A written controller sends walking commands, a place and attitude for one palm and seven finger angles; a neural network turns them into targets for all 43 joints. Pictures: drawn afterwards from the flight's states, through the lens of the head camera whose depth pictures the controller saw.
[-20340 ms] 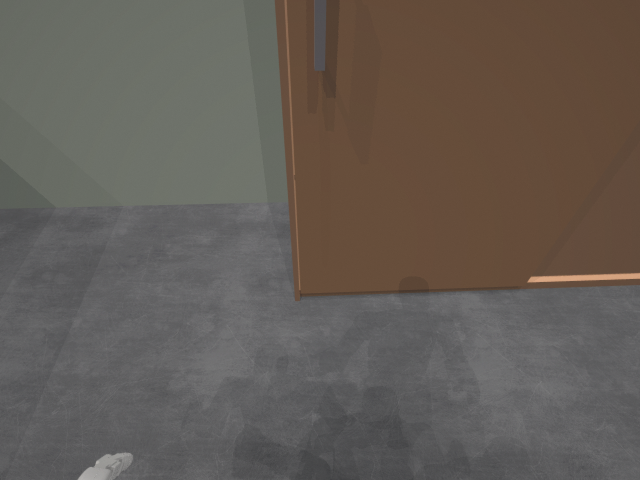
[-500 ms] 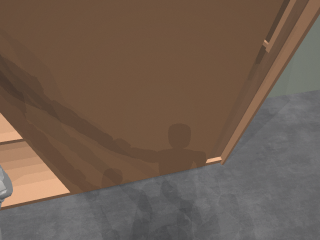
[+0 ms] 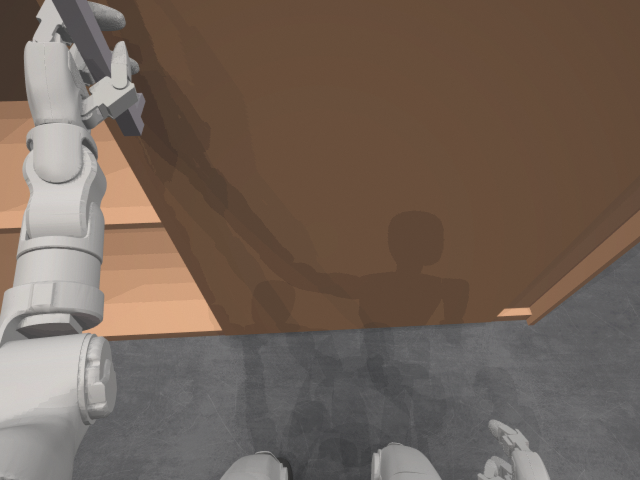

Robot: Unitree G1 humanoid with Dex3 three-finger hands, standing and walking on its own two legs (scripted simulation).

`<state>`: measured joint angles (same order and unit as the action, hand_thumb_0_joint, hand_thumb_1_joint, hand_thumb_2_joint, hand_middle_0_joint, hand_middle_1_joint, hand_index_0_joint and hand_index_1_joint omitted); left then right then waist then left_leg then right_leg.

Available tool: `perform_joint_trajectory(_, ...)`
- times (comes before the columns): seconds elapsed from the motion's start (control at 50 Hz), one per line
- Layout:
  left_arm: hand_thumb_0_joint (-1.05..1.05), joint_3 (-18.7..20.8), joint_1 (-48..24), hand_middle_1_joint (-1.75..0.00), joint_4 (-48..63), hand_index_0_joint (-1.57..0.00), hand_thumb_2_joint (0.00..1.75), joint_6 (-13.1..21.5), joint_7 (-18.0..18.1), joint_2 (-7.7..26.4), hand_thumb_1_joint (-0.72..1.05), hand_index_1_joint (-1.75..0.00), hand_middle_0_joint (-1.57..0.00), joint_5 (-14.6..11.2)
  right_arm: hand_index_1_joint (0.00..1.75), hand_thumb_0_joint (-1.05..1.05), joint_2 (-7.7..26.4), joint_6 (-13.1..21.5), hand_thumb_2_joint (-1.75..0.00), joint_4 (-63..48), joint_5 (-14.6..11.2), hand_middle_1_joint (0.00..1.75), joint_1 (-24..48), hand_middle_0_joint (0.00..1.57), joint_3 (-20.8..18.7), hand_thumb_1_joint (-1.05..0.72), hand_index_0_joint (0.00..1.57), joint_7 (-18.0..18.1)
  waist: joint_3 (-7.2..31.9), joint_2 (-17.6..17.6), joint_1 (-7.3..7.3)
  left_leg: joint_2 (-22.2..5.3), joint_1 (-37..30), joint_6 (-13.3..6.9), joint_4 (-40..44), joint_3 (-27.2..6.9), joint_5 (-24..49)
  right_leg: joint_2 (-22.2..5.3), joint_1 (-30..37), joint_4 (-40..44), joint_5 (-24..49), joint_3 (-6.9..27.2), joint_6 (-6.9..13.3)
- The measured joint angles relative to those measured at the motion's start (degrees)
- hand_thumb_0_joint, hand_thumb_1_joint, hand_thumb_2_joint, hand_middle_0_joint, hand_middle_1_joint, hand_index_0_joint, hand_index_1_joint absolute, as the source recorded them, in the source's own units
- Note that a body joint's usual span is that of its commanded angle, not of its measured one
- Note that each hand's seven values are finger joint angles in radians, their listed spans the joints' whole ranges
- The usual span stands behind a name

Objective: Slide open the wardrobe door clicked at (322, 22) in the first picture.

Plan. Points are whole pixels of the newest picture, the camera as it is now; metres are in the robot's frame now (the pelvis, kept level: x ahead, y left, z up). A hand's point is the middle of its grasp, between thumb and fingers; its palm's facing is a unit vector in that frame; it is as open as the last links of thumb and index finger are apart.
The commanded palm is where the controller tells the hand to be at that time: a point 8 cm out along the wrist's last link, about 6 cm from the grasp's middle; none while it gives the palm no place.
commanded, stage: stop walking and hold the door there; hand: left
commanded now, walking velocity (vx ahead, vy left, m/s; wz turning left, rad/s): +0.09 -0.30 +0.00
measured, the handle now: out of the picture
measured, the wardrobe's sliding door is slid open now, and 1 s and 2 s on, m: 0.68 0.68 0.68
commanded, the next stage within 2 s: loosen the grip on the handle in 0.70 s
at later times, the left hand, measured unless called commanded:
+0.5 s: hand (125, 85) +0.46 +0.23 +0.22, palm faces +0.26 -0.96 -0.13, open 5.6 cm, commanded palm +0.43 +0.26 +0.21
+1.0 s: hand (107, 75) +0.45 +0.24 +0.24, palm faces +0.30 -0.95 -0.12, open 8.0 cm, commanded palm +0.42 +0.27 +0.21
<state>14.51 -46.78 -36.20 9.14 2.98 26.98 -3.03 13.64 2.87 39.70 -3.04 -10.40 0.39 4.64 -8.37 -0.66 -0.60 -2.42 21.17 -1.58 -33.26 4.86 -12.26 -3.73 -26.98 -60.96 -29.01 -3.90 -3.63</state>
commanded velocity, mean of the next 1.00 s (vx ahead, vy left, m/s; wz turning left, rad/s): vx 0.01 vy -0.02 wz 0.00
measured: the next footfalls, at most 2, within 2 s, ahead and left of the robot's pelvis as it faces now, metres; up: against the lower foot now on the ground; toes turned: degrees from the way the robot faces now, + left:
right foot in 0.16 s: +0.04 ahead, -0.07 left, +0.00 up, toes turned -4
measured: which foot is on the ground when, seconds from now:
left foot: down 0.00-1.00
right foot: up 0.00-0.14, down 0.16-1.00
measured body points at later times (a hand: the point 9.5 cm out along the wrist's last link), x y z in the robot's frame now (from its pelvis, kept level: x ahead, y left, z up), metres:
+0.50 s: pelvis +0.00 +0.02 +0.00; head +0.06 +0.03 +0.45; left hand +0.44 +0.28 +0.23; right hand +0.15 -0.25 -0.09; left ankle +0.04 +0.12 -0.73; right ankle +0.00 -0.07 -0.73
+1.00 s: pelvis -0.01 +0.02 +0.00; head -0.01 +0.02 +0.45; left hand +0.42 +0.29 +0.24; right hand +0.09 -0.24 -0.10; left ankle +0.04 +0.12 -0.73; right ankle +0.00 -0.07 -0.73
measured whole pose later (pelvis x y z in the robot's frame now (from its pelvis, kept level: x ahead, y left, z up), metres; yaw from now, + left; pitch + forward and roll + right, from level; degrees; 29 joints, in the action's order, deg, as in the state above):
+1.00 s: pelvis -0.01 +0.02 +0.00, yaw +0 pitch +2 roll +0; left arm 18.1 -51.0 -52.3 4.4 3.0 24.7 0.1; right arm 14.9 8.3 40.9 -0.8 -16.2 0.3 1.6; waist 3.1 -1.3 -3.8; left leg -1.3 21.5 -1.8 -29.7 5.2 -10.4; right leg 1.3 -17.7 -29.8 -14.4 -4.8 2.7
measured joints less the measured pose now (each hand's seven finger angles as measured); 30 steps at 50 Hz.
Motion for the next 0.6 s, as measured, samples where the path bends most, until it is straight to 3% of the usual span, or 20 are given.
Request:
perform_joint_trajectory(0.08,-0.11,-1.78,-1.56,-1.40,4.34,-0.30,0.80,-2.50,0.52,-1.19,0.73,-1.39,-0.45,-0.37,0.30,0.01,-3.86,1.37,-0.89,-1.07,0.16,0.30,1.61,0.20,3.06,-0.91,0.20,-0.45,-1.11,2.18,1.64,1.16,0.51,-0.15,1.15,0.35,0.99,3.66,2.17,9.65,4.08,-1.20,0.95)
perform_joint_trajectory(0.16,-0.12,-1.71,-1.74,-1.40,6.40,-0.28,0.79,-4.12,1.12,-1.02,0.74,-1.40,-0.45,-0.58,0.30,0.01,-4.58,2.34,-0.89,-2.23,0.65,0.30,2.90,0.21,4.68,-0.90,0.20,-1.11,-2.14,1.59,2.70,1.29,1.44,-0.09,-0.44,1.09,0.23,5.25,8.22,23.53,7.56,-0.62,2.24)
perform_joint_trajectory(0.22,-0.12,-0.58,-1.11,-1.40,6.77,-0.28,0.78,-4.48,1.67,-1.39,0.74,-1.40,-0.45,-0.61,0.30,0.01,-3.15,1.83,-0.89,-2.07,0.69,0.30,4.27,0.21,4.79,-0.90,0.20,-1.30,-3.61,-2.33,2.19,-0.75,1.58,0.32,-1.91,-0.34,-0.45,7.67,11.19,29.11,12.80,-1.97,6.90)
perform_joint_trajectory(0.26,-0.12,-0.68,-0.98,-1.40,6.51,-0.28,0.78,-4.96,1.59,-1.58,0.74,-1.40,-0.45,-0.62,0.30,0.01,-2.48,1.49,-0.89,-1.97,0.38,0.30,3.93,0.21,4.55,-0.90,0.21,-1.25,-3.29,-2.45,1.78,-0.65,1.57,0.99,-2.82,-1.35,-1.39,7.81,11.78,29.77,12.82,-2.36,8.17)
perform_joint_trajectory(0.32,-0.10,-1.35,-1.12,-1.40,5.66,-0.29,0.79,-4.91,1.21,-2.52,0.74,-1.40,-0.45,-0.58,0.30,0.01,-1.24,1.51,-0.89,-1.54,0.09,0.30,2.58,0.21,4.18,-0.90,0.20,-0.55,-2.13,-0.50,1.08,0.19,-0.29,1.23,-3.45,-2.97,-6.69,6.86,12.52,29.42,11.89,-2.70,8.09)
perform_joint_trajectory(0.38,-0.09,-1.99,-0.54,-1.40,5.40,-0.31,0.80,-4.59,0.96,-3.26,0.74,-1.40,-0.45,-0.41,0.30,0.01,0.44,1.39,-0.89,-1.24,0.35,0.30,1.47,0.21,3.27,-0.90,0.20,0.39,-1.20,1.55,-0.07,0.82,-2.75,1.10,0.59,-1.83,0.68,5.35,13.43,28.74,10.99,-2.90,7.19)
perform_joint_trajectory(0.46,-0.09,-2.69,1.25,-1.40,4.86,-0.32,0.79,-4.20,1.23,-3.72,0.74,-1.40,-0.45,-0.93,0.30,0.01,2.69,0.52,-0.89,-1.83,0.44,0.30,0.32,0.20,1.55,-0.91,0.20,0.59,1.07,1.57,0.12,0.81,-3.31,0.22,1.80,-0.53,-1.06,5.29,13.71,30.58,11.86,-1.57,4.78)
perform_joint_trajectory(0.6,-0.08,-3.39,1.89,-1.40,5.16,-0.28,0.79,-5.27,2.45,-3.72,0.76,-1.40,-0.45,-1.58,0.30,0.01,2.76,-0.16,-0.90,-2.16,0.54,0.30,-0.44,0.20,1.14,-0.91,0.20,0.59,1.76,0.30,0.19,-0.07,-2.78,0.29,2.12,-0.36,-0.67,6.33,14.12,33.41,13.97,-1.34,6.06)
